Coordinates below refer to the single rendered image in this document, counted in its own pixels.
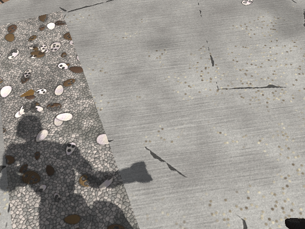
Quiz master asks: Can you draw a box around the robot right hand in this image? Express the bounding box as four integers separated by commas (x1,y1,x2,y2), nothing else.
285,218,305,229

